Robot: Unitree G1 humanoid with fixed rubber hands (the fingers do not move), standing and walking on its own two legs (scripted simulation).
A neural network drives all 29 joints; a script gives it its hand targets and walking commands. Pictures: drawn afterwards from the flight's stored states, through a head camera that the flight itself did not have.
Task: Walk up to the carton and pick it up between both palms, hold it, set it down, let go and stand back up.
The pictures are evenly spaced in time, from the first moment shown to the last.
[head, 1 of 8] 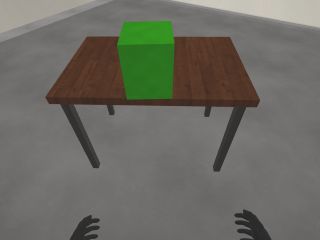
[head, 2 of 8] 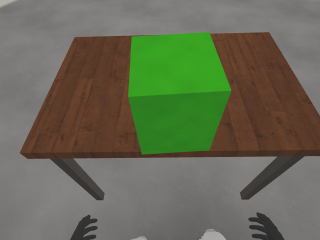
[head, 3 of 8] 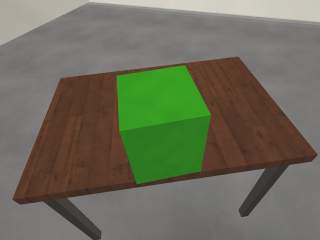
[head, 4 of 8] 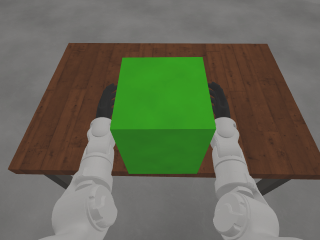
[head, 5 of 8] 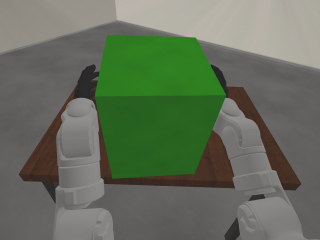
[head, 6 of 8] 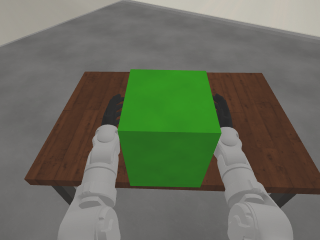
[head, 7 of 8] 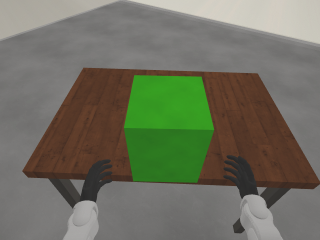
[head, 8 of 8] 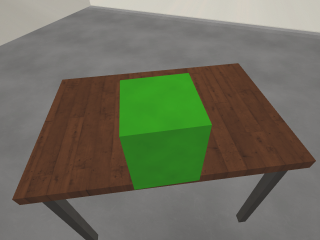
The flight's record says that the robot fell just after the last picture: no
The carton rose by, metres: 0.18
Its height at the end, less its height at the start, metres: +0.00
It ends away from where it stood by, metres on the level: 0.01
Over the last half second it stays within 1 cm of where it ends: yes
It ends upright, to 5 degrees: yes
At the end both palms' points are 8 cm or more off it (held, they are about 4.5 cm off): yes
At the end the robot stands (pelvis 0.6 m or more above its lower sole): yes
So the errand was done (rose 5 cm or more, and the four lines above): yes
